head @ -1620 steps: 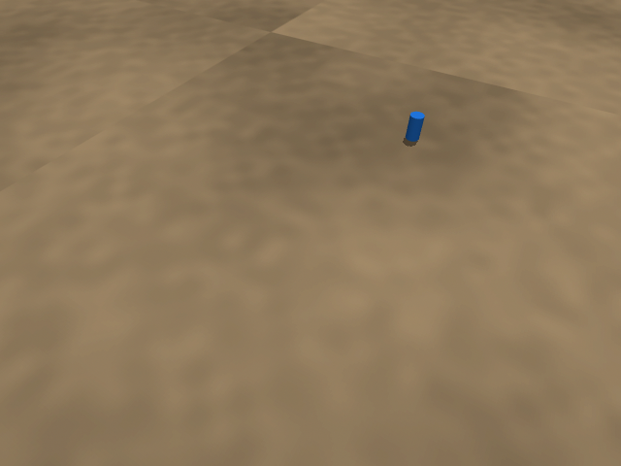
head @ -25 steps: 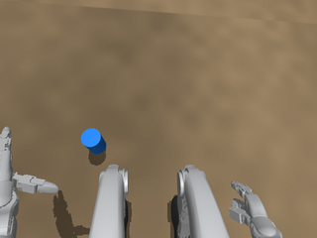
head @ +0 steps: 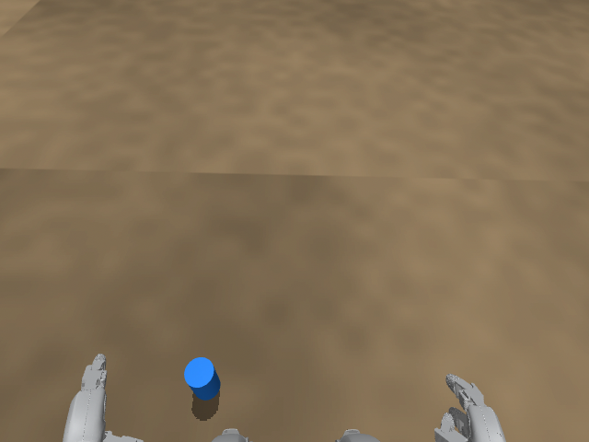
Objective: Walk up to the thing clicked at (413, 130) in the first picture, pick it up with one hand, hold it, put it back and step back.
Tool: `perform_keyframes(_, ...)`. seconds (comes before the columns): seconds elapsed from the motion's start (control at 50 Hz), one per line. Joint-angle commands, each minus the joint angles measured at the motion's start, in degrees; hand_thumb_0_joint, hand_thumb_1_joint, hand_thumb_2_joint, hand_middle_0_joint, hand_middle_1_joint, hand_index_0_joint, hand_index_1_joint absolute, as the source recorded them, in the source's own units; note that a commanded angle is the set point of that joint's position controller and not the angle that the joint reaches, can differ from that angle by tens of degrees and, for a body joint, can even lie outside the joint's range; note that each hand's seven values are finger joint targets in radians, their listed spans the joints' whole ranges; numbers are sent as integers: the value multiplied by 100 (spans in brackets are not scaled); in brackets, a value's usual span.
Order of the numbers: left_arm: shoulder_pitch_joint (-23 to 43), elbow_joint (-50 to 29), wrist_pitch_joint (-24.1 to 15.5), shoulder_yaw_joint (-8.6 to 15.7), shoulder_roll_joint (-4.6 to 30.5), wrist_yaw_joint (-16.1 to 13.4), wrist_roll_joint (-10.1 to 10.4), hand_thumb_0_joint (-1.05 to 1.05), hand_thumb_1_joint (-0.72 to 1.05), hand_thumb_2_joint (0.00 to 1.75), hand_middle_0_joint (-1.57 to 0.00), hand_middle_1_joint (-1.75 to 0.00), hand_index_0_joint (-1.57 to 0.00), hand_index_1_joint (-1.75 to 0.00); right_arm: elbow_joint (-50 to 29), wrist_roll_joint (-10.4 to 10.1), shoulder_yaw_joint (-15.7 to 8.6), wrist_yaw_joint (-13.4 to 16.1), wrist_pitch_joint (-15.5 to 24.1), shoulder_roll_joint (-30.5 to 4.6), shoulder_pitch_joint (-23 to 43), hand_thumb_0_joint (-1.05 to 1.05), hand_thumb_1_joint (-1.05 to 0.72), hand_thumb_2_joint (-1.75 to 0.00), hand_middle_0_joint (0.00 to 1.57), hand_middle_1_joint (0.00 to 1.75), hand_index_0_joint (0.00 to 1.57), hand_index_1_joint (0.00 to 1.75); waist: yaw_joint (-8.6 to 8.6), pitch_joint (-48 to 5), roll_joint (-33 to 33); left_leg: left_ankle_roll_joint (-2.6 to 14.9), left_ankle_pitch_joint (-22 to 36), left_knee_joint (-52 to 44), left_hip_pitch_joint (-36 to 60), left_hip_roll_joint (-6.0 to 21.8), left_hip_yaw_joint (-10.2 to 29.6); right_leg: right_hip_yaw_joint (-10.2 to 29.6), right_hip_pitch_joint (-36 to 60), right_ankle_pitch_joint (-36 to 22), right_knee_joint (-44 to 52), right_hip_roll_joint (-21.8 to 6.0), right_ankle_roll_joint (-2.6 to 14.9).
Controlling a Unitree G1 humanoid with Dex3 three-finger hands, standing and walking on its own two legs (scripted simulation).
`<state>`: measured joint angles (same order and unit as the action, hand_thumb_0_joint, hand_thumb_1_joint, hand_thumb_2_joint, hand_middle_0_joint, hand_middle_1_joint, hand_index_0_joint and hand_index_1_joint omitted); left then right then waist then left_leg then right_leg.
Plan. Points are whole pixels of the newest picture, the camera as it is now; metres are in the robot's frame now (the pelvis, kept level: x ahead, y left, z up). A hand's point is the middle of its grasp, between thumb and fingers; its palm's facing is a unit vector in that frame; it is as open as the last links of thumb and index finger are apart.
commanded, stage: home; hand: left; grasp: from the side
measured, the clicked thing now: (203, 379) +0.39 +0.22 -0.62
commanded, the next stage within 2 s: stand in 1.82 s
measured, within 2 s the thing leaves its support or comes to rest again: neither
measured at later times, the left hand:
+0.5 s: hand (135, 437) +0.17 +0.19 -0.03, palm faces +0.14 -0.95 -0.29, open 17.7 cm
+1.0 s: hand out of the picture +0.16 +0.18 -0.03, palm faces +0.12 -0.95 -0.29, open 17.6 cm
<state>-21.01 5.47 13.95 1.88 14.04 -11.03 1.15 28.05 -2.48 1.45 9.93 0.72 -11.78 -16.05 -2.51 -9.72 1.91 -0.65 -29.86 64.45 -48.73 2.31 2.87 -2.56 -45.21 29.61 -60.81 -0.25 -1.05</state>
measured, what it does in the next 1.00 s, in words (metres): stands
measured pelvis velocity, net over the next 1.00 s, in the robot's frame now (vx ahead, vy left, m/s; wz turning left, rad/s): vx -0.01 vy -0.01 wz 0.01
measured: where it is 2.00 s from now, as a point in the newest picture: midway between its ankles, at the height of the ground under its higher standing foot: outside the picture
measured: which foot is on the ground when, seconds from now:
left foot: down 0.00-1.00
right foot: down 0.00-1.00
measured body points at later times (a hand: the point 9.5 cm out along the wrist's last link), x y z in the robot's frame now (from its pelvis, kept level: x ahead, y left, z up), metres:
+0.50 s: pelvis +0.00 +0.00 +0.02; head +0.02 +0.01 +0.47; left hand +0.16 +0.24 -0.01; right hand +0.17 -0.23 -0.04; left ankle +0.02 +0.12 -0.66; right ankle +0.00 -0.14 -0.66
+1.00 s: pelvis -0.01 -0.01 +0.03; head +0.01 -0.01 +0.48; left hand +0.15 +0.23 -0.01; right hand +0.15 -0.25 -0.04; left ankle +0.02 +0.12 -0.66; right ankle +0.00 -0.14 -0.66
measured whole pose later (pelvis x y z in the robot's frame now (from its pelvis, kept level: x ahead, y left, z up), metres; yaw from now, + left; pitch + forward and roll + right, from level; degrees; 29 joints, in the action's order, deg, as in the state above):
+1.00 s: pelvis -0.01 -0.01 +0.03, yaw +0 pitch +7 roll -2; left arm -26.6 0.6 14.5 -0.3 11.4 -7.9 0.7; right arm 28.4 -0.8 1.3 10.0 7.0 -12.0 -16.8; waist -1.1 -6.2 2.2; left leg -1.0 -25.6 55.2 -36.4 2.2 2.1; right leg -2.1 -33.6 25.8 -52.6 -0.3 -0.7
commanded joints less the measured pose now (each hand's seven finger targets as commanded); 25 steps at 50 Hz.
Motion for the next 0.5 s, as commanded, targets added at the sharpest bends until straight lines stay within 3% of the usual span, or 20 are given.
perform_keyframes(0.0, -242, -1657, -128, 181, 634, -74, -46, 0, -61, 2, -4, -4, -4, -4, -923, 71, -260, 147, 391, -664, 254, 0, -90, -90, 20, 30, 20, 30, 89, -728, 173, 101, 1748, -1331, 1413, -143, -157, -187, 1012, -1684, 1166, 161, 164)
perform_keyframes(0.02, -507, -1410, -81, 5, 431, -37, -63, 0, -60, 3, -4, -4, -4, -5, -890, 69, -261, 157, 414, -654, 254, 0, -90, -90, 20, 30, 20, 30, 25, -452, 51, 101, 1634, -1432, 1405, -134, -151, -208, 952, -1559, 1237, 180, 163)
perform_keyframes(0.06, -460, -1803, -96, 71, 499, -14, -58, 0, -61, 2, -4, -4, -4, -4, -973, 94, -260, 157, 455, -643, 263, 0, -90, -90, 20, 30, 20, 30, 62, -338, 90, 93, 1492, -1582, 1416, -117, -105, -237, 1012, -1404, 1344, 189, 168)
perform_keyframes(0.12, -795, -1624, -69, -23, 307, 63, -60, 0, -61, 2, -4, -4, -4, -4, -1025, 107, -271, 133, 547, -666, 311, 0, -90, -90, 20, 30, 20, 30, 70, -65, -125, 91, 1433, -1704, 1433, -131, -133, -232, 1109, -1332, 1486, 196, 145)
perform_keyframes(0.14, -562, -1990, -116, 104, 481, 70, -53, 0, -61, 2, -4, -4, -4, -4, -1043, 116, -271, 119, 568, -661, 328, 0, -90, -90, 20, 30, 20, 30, 113, -69, -1, 76, 1382, -1769, 1463, -119, -124, -232, 1146, -1292, 1488, 198, 151)
perform_keyframes(0.2, -582, -1669, -137, -31, 297, 147, -93, 0, -60, 3, -4, -5, -4, -5, -1012, 152, -286, 104, 640, -686, 286, 0, -90, -90, 20, 30, 20, 30, 25, 32, -91, 70, 1374, -1803, 1525, -108, -117, -214, 1116, -1272, 1515, 207, 145)
perform_keyframes(0.24, -517, -1804, -182, 106, 387, 165, -108, 0, -59, 3, -5, -5, -4, -5, -999, 181, -301, 110, 693, -670, 234, 0, -90, -90, 20, 30, 20, 30, 66, -257, -38, 73, 1765, -1677, 1649, -136, -183, -142, 1344, -1645, 1501, 166, 142)
perform_keyframes(0.28, -461, -1794, -195, 60, 349, 187, -118, 0, -61, 2, -4, -4, -4, -4, -982, 192, -312, 102, 733, -692, 236, 0, -90, -90, 20, 30, 20, 30, 40, -342, -5, 62, 1864, -1678, 1764, -149, -183, -133, 1391, -1722, 1481, 173, 141)
perform_keyframes(0.38, -370, -1795, -207, 52, 330, 184, -118, 0, -61, 2, -4, -4, -4, -4, -940, 198, -290, 83, 808, -689, 332, 0, -90, -90, 20, 30, 20, 30, 98, -197, 137, 36, 1499, -1865, 1761, -137, -123, -172, 1357, -1367, 1556, 184, 162)
perform_keyframes(0.48, -446, -1678, -177, 25, 306, 216, -109, 0, -61, 2, -4, -5, -4, -5, -921, 202, -287, 79, 839, -703, 356, 0, -90, -90, 20, 30, 20, 30, 72, -196, 37, 61, 1653, -1808, 1761, -163, -176, -141, 1442, -1554, 1643, 168, 139)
